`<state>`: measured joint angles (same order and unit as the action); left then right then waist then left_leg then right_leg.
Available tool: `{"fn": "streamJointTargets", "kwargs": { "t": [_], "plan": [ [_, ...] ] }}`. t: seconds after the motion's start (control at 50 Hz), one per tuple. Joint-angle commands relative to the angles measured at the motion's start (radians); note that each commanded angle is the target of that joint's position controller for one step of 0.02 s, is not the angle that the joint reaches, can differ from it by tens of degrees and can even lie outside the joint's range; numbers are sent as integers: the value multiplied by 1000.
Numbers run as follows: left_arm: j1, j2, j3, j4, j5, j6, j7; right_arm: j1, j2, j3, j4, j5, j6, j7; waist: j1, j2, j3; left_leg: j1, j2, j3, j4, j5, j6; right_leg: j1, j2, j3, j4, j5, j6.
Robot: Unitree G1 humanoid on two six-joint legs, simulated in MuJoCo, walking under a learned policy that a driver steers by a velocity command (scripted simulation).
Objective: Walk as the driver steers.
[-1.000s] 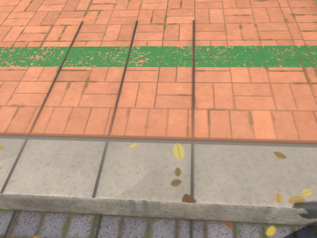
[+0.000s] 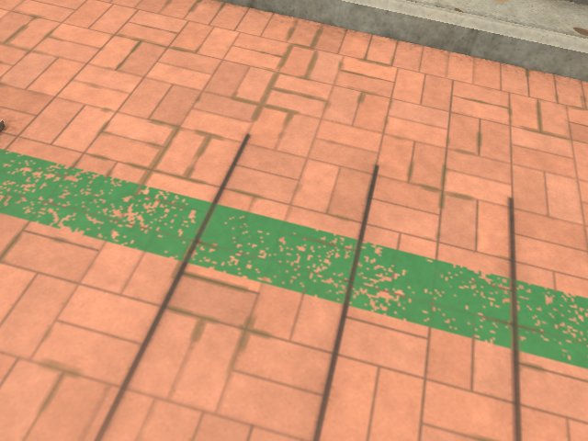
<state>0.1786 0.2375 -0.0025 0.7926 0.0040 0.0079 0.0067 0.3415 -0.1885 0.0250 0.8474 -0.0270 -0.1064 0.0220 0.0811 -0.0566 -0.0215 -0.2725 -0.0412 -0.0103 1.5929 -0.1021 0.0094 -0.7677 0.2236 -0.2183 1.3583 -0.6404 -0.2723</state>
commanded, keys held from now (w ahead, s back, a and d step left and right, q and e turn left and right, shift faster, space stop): w+e+shift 0.14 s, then w+shift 0.40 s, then q+shift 0.46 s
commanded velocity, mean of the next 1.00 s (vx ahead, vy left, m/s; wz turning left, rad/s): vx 0.74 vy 0.00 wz -0.08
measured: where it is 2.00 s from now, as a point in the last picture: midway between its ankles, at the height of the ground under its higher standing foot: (334, 240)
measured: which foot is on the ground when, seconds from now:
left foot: up 0.00-0.28, down 0.30-0.68, up 0.70-1.00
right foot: down 0.00-0.30, up 0.32-0.66, down 0.68-1.00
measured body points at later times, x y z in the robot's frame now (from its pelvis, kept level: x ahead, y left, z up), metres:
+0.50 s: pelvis +0.50 +0.04 +0.14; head +0.51 +0.03 +0.59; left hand +0.78 +0.21 +0.08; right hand +0.37 -0.21 +0.01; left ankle +0.46 +0.16 -0.59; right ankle +0.47 -0.07 -0.48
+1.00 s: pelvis +0.85 -0.04 +0.15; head +0.90 -0.03 +0.59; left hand +0.99 +0.24 +0.03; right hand +1.02 -0.34 +0.07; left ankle +1.01 +0.08 -0.54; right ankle +0.82 -0.16 -0.59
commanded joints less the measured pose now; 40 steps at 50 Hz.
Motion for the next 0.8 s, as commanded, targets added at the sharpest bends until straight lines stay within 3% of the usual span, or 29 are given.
{"fn": "streamJointTargets", "kwargs": {
  "t": [0.02,0.04,0.06,0.08,0.1,0.14,0.18,0.2,0.22,0.26,0.28,0.3,0.32,0.34,0.36,0.38,0.4,0.46,0.54,0.6,0.64,0.66,0.68,0.7,0.72,0.74,0.76,0.78,0.8],
  "plan": [
    [188,86,52,70,38,-39,27,-244,-57,-1,-291,-39,-56,17,-39,272,80,-687,-42,-142,448,-123,50,401,-299,1244,-979,186,-125],
    [183,53,41,88,48,-65,26,-263,-2,19,-325,-49,-28,-5,-85,278,138,-728,-22,-136,500,-224,36,291,-250,1068,-905,339,-112],
    [175,68,41,103,54,-87,20,-248,29,31,-348,-46,4,-20,-124,207,125,-806,-22,-129,602,-339,33,280,-230,960,-904,341,-106],
    [177,104,50,121,35,-103,7,-240,47,42,-364,-58,30,-35,-162,222,121,-798,12,-117,500,-421,40,233,-187,817,-914,318,-66],
    [109,142,55,101,20,-115,-5,-274,16,47,-395,-61,45,-38,-198,249,171,-681,63,-86,128,-527,36,93,-127,669,-992,254,-32],
    [64,158,69,54,8,-135,6,-383,-108,17,-448,-21,31,-35,-148,208,233,-398,116,18,-352,-318,-21,-69,-87,601,-1150,463,-36],
    [111,165,81,52,-23,-144,12,-317,-54,23,-416,1,29,-14,-112,150,27,90,109,43,-663,170,-20,-18,-81,509,-1214,607,-3],
    [143,216,96,48,-19,-138,11,-267,-61,17,-401,9,34,-5,-106,108,-42,123,70,49,-773,179,-25,174,-84,487,-1148,789,13],
    [177,252,111,47,-8,-134,9,-224,-91,2,-377,13,37,0,-110,49,-99,115,22,67,-873,141,-20,389,-98,479,-1055,1082,29],
    [147,279,132,36,15,-133,-4,-47,-190,-50,-310,34,28,-18,-228,-55,-188,189,-7,94,-1032,148,-19,653,-138,507,-745,1386,86],
    [73,251,130,12,23,-132,-14,119,-227,-74,-241,37,19,-35,-321,-29,-236,308,31,83,-1174,276,-2,688,-137,467,-481,1371,137],
    [-12,156,111,-27,41,-133,-19,252,-262,-99,-163,23,16,-52,-361,74,-208,476,103,11,-1196,262,26,485,-72,433,-162,773,167],
    [-59,13,63,-92,55,-141,-14,300,-210,-86,-117,-20,14,-40,-312,176,-147,609,200,-124,-1005,394,23,164,-50,410,82,243,155],
    [213,-75,30,-127,-14,-142,-4,156,-178,-69,-156,-73,-1,-20,-74,252,-223,702,401,-475,-1013,615,162,-2,-86,443,177,210,172],
    [227,-3,30,-104,-14,-120,1,43,-171,-94,-182,-67,-1,-15,-78,185,-267,593,438,-671,-1206,-11,280,-51,-145,362,227,305,168],
    [130,52,38,-115,12,-101,-9,-3,-111,-89,-181,-52,-8,-15,-82,48,-132,410,400,-648,-1320,-330,278,-61,-191,360,205,354,171],
    [34,75,43,-155,37,-94,-23,-15,-104,-82,-157,-39,-18,-13,-86,5,-50,281,361,-578,-1364,-380,243,-64,-206,362,160,362,174],
    [-82,72,30,-224,44,-69,-52,131,-127,-80,-38,-3,-50,-20,-76,28,101,151,292,-353,-1416,-224,184,-148,-246,404,17,326,180],
    [-212,72,-3,-302,37,-81,-69,119,-168,-80,-21,13,-45,-16,-68,112,124,53,181,-64,-1535,156,131,36,-261,239,-445,557,188],
    [-275,11,-30,-295,38,-112,-77,217,-189,-79,37,37,-37,-9,-117,93,128,62,154,-32,-1532,661,115,337,-192,113,-712,736,175],
    [-92,81,-4,-231,59,-123,-54,227,-252,-90,54,39,-27,-19,-34,165,0,162,152,-42,-1264,931,81,557,-116,130,-795,720,159],
    [66,107,12,-179,68,-128,-34,206,-274,-93,56,53,-21,-27,54,188,-76,143,134,-48,-1054,920,55,735,-134,163,-870,832,148],
    [174,204,66,-197,14,-129,-8,113,-271,-91,5,68,-15,-33,165,253,-195,-28,133,-115,-808,729,16,1001,-314,357,-843,1041,122],
    [274,283,66,-157,31,-125,7,99,-139,-59,-50,9,-11,-38,126,-46,-366,-205,-28,-40,-392,-402,-34,1232,-574,536,-680,1703,111],
    [260,224,49,-193,72,-123,-3,275,-134,-56,-46,50,-13,-32,51,-172,-625,-345,-55,-238,-101,-578,-50,1400,-746,784,-668,1913,-77],
    [177,199,58,-218,49,-103,-2,241,-209,-78,-64,56,-2,-34,42,-105,-585,-379,14,-208,-77,-533,-77,1286,-704,690,-725,1797,-100],
    [104,138,54,-215,22,-98,-2,172,-205,-82,-91,73,17,-43,12,-60,-437,-488,64,-143,-115,-461,-93,1165,-654,610,-790,1490,-84],
    [60,96,47,-201,4,-96,2,115,-184,-86,-98,63,37,-56,-20,49,-297,-502,98,-88,-132,-409,-107,984,-598,550,-861,1325,-51],
    [21,71,42,-195,-3,-99,5,109,-169,-94,-104,60,58,-63,-65,50,-201,-482,118,-77,-134,-385,-116,831,-579,496,-928,1230,-45]
  ]
}}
